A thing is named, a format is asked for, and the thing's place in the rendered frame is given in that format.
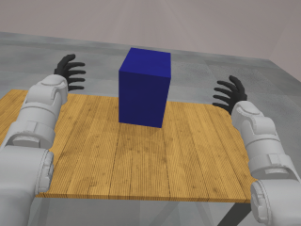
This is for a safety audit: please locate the right robot hand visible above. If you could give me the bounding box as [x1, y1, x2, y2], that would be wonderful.
[212, 75, 247, 115]

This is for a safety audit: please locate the robot right forearm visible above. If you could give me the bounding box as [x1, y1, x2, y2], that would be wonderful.
[230, 101, 301, 184]

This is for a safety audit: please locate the robot left upper arm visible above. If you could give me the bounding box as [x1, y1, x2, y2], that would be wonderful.
[0, 145, 55, 226]

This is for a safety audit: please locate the robot left forearm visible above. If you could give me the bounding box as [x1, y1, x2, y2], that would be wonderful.
[0, 74, 69, 153]

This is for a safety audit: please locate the table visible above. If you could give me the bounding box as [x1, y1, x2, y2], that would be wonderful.
[0, 89, 258, 226]

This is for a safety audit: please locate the carton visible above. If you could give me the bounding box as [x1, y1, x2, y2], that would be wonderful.
[119, 47, 171, 128]

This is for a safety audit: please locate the robot right upper arm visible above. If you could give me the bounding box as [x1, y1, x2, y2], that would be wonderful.
[250, 179, 301, 226]

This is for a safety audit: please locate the left robot hand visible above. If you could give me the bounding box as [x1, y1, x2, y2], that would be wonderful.
[54, 54, 86, 91]

